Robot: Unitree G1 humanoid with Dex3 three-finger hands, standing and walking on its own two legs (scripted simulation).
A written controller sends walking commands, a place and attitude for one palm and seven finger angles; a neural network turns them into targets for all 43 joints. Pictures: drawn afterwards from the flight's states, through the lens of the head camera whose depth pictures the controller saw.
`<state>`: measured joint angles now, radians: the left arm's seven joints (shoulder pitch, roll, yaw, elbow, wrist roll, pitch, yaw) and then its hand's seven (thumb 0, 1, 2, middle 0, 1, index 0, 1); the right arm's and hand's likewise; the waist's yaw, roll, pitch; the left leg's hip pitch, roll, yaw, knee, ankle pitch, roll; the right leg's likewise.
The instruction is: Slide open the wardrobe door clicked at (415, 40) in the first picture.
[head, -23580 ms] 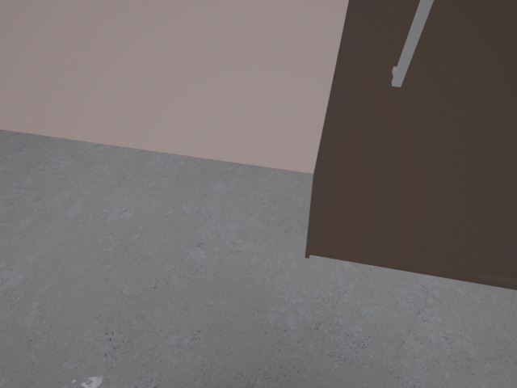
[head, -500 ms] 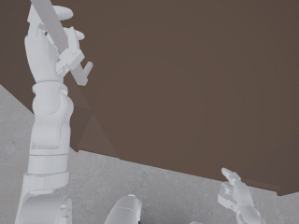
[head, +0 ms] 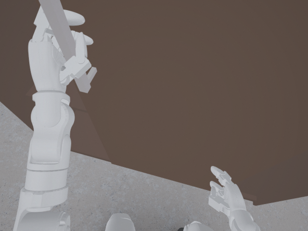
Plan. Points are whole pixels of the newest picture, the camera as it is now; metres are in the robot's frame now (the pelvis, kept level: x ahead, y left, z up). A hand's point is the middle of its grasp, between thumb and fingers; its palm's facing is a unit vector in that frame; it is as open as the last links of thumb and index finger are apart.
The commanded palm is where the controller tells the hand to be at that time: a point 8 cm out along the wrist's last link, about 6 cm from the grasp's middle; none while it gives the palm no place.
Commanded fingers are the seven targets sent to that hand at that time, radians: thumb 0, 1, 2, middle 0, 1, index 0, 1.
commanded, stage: step sideways, sliding the door along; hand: left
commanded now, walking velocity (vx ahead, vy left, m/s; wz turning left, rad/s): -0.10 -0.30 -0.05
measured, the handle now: (75, 43) +0.38 +0.26 +0.22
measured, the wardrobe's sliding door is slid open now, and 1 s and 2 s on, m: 0.40 0.46 0.46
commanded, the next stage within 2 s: stop walking and hold the door there in 0.54 s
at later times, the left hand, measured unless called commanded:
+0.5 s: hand (120, 67) +0.35 +0.16 +0.22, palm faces +0.31 -0.95 +0.00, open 5.6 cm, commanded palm +0.32 +0.14 +0.19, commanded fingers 0.00 0.90 0.90 -0.45 -1.40 -0.45 -1.40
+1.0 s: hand (118, 67) +0.35 +0.16 +0.21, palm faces +0.54 -0.82 -0.19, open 5.6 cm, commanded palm +0.31 +0.19 +0.17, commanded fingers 0.00 0.90 0.90 -0.45 -1.40 -0.45 -1.40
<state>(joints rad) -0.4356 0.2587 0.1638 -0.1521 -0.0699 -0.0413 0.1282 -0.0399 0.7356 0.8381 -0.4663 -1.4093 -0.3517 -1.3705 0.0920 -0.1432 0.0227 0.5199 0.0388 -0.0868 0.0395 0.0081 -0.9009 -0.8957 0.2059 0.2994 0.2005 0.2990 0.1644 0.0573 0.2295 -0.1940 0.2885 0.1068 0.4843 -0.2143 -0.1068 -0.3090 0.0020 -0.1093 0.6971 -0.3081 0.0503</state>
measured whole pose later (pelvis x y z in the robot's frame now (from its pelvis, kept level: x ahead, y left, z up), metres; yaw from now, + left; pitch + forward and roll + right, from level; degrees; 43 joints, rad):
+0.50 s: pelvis -0.01 -0.06 +0.00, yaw -1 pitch -2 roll -7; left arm -0.40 0.23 0.18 -0.19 -0.03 -0.04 0.12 -0.04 0.74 0.82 -0.46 -1.41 -0.35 -1.33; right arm 0.17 -0.17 -0.01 0.58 0.03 -0.05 0.05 0.01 -0.90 -0.90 0.20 0.30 0.20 0.30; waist 0.13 0.02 0.19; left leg -0.20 0.22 0.12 0.50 -0.25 -0.03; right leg -0.50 -0.03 -0.06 1.09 -0.33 0.05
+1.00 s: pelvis -0.03 -0.13 -0.01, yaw -6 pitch -2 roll +0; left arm -0.34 0.49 0.50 0.29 -0.06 -0.11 0.15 -0.14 0.68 0.78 -0.46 -1.41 -0.36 -1.40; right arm 0.17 -0.33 -0.02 0.67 0.04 -0.04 -0.09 0.01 -0.91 -0.90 0.20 0.30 0.20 0.30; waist -0.01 0.03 0.05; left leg -0.33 0.00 0.08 0.71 -0.39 -0.03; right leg -0.27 -0.03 -0.07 0.52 -0.22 -0.02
